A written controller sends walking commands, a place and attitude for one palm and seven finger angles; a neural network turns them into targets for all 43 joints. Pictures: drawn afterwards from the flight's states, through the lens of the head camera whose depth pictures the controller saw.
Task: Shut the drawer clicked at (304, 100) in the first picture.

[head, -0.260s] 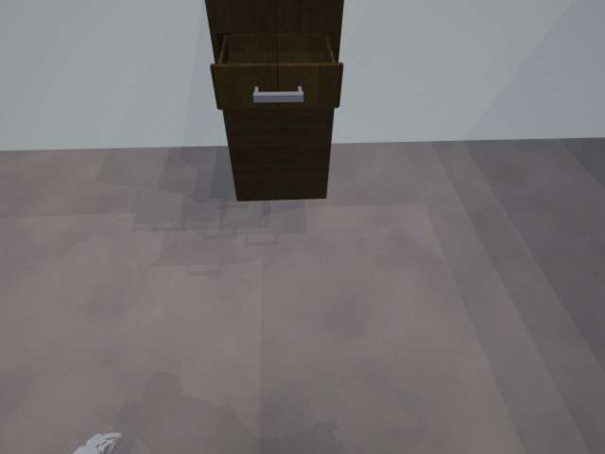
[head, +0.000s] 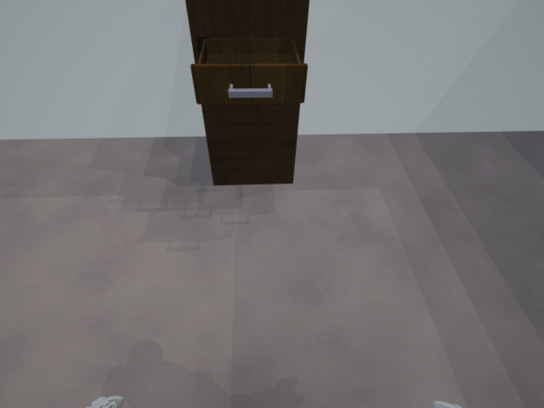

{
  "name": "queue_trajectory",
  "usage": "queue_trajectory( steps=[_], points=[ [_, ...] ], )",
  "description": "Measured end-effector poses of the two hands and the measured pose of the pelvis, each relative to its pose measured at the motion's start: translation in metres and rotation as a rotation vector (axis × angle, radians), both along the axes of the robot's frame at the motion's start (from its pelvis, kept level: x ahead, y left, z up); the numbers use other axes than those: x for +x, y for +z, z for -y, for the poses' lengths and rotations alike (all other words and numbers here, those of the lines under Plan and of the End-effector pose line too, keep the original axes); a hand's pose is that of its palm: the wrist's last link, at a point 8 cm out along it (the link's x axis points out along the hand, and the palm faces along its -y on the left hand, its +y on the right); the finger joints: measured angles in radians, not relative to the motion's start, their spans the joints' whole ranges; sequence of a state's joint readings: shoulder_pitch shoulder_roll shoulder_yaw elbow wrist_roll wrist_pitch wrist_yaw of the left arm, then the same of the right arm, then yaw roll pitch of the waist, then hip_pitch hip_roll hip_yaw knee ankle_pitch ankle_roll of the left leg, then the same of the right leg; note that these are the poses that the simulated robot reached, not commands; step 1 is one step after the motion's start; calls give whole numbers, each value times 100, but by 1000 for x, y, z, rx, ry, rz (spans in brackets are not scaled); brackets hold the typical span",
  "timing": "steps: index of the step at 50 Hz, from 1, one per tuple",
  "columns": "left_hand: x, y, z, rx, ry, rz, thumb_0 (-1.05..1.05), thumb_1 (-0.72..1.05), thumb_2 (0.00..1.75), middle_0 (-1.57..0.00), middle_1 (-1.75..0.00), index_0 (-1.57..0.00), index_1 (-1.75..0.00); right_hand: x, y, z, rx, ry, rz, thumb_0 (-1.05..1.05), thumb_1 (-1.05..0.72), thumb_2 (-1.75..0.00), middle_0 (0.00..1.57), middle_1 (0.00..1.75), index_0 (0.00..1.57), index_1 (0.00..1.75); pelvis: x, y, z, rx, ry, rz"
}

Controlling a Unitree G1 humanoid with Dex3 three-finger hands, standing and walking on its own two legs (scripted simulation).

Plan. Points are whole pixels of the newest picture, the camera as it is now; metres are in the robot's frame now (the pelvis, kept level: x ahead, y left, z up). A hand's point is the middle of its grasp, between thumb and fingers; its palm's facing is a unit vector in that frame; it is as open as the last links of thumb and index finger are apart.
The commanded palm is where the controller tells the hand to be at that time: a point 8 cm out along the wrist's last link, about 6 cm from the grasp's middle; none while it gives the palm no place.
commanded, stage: stand and wait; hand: left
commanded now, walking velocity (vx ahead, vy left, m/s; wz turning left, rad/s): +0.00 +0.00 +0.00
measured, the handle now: (250, 89) +1.08 +0.14 -0.07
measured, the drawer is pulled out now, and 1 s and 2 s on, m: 0.24 0.24 0.24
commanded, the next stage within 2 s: look at it before walking up in 0.56 s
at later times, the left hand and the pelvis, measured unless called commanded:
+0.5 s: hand out of the picture +0.06 +0.23 -0.15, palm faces -0.04 -0.94 -0.33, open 7.4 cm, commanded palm none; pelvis -0.01 -0.01 +0.00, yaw +0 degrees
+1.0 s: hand out of the picture +0.07 +0.23 -0.15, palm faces -0.05 -0.94 -0.32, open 7.4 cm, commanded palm none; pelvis -0.01 -0.01 +0.01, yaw -1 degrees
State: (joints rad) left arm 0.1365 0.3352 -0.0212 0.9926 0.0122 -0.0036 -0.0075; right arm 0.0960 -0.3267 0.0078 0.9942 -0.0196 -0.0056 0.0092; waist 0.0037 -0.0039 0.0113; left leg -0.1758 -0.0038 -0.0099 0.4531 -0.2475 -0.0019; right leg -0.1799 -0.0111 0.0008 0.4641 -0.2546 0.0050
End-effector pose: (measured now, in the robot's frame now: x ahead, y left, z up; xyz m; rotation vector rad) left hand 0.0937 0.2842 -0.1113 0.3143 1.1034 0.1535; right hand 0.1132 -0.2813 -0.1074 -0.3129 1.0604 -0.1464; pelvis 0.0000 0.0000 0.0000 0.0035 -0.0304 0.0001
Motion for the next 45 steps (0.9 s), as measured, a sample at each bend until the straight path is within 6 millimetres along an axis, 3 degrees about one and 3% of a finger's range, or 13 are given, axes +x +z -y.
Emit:
queue_trajectory(
  steps=[11,19,45],
  points=[
    [-33,-7,4,-1,29,-98,1,91,90,-20,-30,-21,-30,-44,-8,15,-15,-44,-124,0,-90,-90,20,30,20,30,-6,2,7,-2,-1,-2],
    [-42,-7,4,7,36,-125,1,91,90,-20,-30,-21,-30,-66,-12,20,-12,-71,-178,0,-90,-90,20,30,20,30,-8,3,10,-2,-4,0],
    [-29,-5,9,2,17,-92,1,91,90,-20,-30,-21,-30,-63,-10,19,-3,-80,-154,0,-90,-90,20,30,20,30,-8,5,11,-2,-15,-2]
  ],
)
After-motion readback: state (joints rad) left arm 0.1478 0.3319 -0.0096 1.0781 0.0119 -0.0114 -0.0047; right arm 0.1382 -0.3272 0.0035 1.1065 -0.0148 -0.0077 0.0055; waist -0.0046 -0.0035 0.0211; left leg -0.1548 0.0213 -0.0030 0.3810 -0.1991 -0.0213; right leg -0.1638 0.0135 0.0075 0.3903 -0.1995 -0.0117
